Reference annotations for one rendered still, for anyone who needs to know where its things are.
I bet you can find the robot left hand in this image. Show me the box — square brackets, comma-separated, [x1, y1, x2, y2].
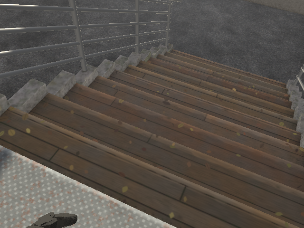
[27, 212, 78, 228]

